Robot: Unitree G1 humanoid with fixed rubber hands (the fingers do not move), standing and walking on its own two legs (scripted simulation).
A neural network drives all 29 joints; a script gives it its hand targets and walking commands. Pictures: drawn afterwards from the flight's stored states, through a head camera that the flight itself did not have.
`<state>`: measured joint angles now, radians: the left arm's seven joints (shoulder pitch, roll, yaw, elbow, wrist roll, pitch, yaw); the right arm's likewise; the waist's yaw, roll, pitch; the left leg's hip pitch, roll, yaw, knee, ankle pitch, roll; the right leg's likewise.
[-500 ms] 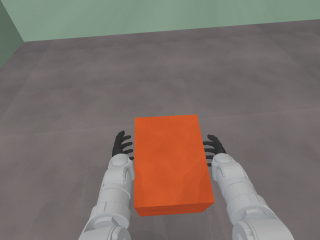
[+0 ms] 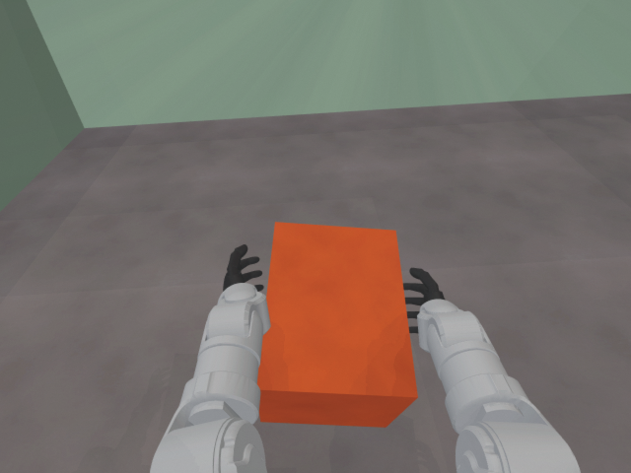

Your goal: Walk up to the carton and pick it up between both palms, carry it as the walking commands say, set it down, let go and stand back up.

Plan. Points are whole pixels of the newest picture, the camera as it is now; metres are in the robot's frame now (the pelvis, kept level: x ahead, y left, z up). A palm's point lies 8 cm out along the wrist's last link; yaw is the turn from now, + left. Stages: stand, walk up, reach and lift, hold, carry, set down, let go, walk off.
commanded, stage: reach and lift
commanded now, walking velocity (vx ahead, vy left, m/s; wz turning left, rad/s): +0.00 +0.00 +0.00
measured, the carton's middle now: (329, 323) +0.37 +0.04 -0.02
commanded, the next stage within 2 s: hold in 1.66 s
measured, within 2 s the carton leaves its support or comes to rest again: neither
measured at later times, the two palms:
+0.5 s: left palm (226, 285) +0.33 +0.17 +0.11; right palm (432, 295) +0.34 -0.10 +0.09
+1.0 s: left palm (231, 288) +0.33 +0.16 +0.10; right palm (438, 299) +0.33 -0.11 +0.09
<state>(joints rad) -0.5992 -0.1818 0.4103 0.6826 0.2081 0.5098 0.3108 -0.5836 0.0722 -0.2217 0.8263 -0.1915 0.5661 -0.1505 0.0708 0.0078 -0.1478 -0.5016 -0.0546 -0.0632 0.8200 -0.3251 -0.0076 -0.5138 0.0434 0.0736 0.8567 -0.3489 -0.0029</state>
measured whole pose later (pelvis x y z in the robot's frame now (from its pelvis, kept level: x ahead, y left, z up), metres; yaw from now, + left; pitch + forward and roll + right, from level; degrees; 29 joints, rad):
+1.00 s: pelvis +0.01 +0.02 +0.02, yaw +0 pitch -5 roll -1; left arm -0.56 -0.19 0.41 0.68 0.21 0.62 0.31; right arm -0.59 0.08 -0.27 0.80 -0.22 0.71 -0.14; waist 0.02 0.01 -0.15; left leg -0.32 -0.05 -0.06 0.70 -0.30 0.01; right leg -0.30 0.04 0.08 0.67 -0.29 0.01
